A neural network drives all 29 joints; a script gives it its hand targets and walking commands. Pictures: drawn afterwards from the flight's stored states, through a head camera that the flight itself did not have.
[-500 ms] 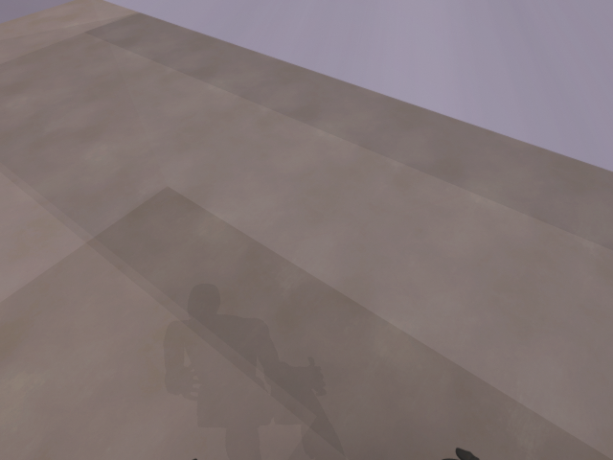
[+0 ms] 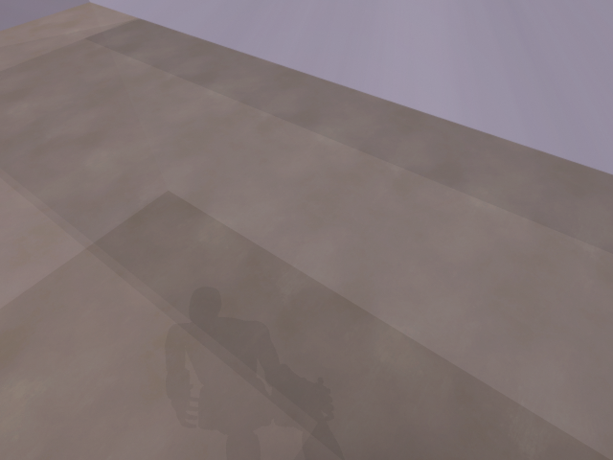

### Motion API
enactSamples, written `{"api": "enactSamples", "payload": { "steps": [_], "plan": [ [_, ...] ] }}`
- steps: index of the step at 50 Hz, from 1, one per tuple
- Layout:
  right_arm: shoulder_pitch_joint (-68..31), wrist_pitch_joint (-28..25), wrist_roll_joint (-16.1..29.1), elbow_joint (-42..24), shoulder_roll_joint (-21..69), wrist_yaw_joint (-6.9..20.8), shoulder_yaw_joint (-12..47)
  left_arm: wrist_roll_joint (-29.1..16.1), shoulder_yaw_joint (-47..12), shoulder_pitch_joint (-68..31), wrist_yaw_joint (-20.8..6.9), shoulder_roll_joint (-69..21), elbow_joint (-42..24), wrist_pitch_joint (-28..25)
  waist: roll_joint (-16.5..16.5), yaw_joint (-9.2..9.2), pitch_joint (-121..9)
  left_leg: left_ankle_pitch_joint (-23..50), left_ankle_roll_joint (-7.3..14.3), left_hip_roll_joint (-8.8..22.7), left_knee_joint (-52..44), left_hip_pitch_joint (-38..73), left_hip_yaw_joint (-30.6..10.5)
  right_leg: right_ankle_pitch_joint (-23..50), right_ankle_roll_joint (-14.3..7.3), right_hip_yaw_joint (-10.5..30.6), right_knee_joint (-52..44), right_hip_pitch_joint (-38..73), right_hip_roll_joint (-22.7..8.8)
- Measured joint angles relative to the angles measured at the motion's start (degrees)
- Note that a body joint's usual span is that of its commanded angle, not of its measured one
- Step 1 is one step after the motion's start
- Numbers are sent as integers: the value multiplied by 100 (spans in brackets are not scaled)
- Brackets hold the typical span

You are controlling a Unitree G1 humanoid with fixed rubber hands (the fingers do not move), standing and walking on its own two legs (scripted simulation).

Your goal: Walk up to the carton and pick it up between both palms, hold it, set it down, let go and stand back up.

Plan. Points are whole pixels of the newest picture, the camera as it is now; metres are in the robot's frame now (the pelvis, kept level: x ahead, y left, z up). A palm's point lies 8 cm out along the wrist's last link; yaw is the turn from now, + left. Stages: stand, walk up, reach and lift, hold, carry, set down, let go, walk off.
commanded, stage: stand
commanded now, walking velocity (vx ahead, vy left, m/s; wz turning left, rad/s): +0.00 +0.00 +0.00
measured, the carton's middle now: out of the picture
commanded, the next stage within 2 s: walk up in 0.90 s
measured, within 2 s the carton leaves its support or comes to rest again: neither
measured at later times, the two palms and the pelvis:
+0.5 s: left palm out of the picture +0.00 +0.20 -0.14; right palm out of the picture -0.01 -0.21 -0.14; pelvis +0.00 +0.00 +0.01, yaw +0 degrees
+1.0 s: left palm out of the picture -0.02 +0.19 -0.14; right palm out of the picture -0.03 -0.20 -0.14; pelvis +0.00 -0.01 +0.01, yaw +0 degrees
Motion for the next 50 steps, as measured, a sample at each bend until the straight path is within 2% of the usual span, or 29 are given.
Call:
{"api": "enactSamples", "payload": {
  "steps": [21,50],
  "plan": [
    [99,-24,14,999,211,-68,-4,-29,3,-17,78,-168,918,-16,12,-9,199,220,-42,44,-551,508,23,219,-28,8,-527,486,35],
    [174,-29,18,1410,330,-92,103,-51,-114,83,97,-296,1308,-48,44,-26,188,354,-111,112,-808,693,9,348,-83,-29,-784,673,88]
  ]
}}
